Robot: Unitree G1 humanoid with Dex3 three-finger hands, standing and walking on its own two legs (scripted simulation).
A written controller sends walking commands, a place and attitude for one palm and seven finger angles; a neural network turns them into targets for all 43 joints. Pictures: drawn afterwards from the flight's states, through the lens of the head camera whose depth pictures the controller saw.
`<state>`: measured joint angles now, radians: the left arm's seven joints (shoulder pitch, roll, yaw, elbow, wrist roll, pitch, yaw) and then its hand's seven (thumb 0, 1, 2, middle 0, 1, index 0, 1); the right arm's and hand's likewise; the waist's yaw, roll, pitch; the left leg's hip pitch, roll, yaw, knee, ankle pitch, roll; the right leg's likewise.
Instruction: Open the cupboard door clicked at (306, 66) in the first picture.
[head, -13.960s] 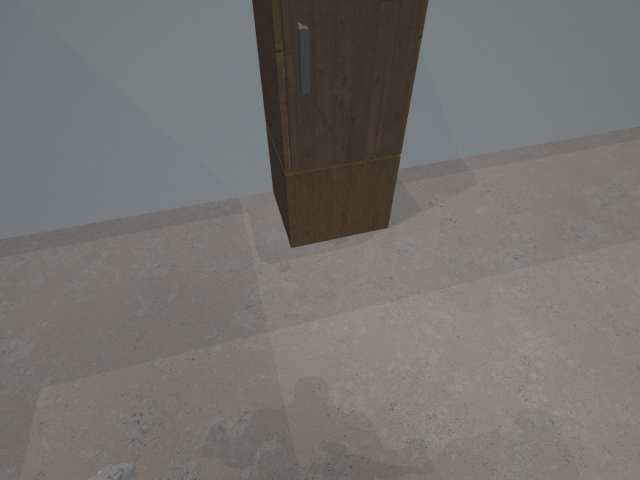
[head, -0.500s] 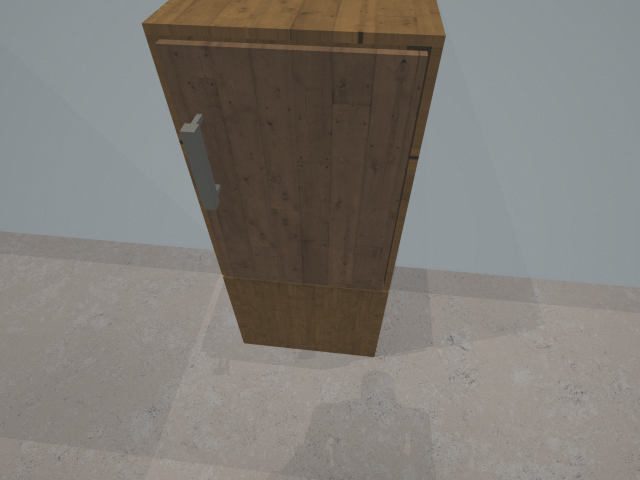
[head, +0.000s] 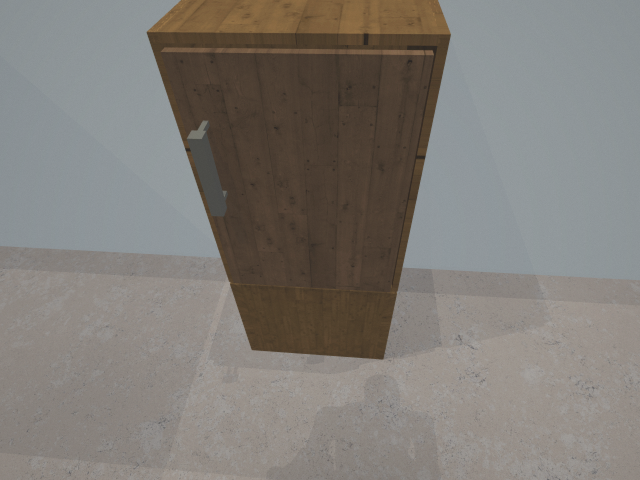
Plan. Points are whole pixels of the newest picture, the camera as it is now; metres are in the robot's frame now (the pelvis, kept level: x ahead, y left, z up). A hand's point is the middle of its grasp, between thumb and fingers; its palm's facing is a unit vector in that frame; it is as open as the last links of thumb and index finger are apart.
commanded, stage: look again from close up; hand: left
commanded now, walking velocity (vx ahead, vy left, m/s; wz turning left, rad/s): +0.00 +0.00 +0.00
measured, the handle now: (212, 169) +0.62 +0.24 +0.05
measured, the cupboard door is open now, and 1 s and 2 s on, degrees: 0 0 0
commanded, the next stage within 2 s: shuffle to correct the standing spot in 0.08 s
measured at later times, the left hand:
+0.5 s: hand out of the picture +0.00 +0.18 -0.19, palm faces +0.08 -0.98 -0.17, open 7.4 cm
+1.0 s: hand out of the picture +0.13 +0.21 -0.18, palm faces +0.07 -0.97 -0.22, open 7.3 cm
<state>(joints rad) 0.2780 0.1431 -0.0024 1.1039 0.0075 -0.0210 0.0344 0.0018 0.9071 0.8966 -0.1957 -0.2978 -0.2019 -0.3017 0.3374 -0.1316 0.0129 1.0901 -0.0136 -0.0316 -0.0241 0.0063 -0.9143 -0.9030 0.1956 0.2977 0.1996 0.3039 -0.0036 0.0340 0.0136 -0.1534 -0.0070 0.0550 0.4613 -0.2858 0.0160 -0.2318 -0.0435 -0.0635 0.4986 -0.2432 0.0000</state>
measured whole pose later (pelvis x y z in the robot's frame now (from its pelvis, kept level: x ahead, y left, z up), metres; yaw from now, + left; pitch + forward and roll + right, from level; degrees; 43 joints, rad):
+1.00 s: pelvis +0.05 +0.03 -0.01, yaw +2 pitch -2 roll +1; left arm 0.17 0.16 0.03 0.98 0.02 0.01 0.04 0.00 0.91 0.90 -0.20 -0.30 -0.20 -0.30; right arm 0.22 -0.16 -0.05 1.03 -0.01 0.00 -0.03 0.00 -0.92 -0.90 0.20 0.30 0.20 0.30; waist -0.01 -0.02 0.08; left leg -0.27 0.02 0.05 0.62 -0.34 -0.03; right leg -0.32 -0.06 -0.09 0.63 -0.28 -0.02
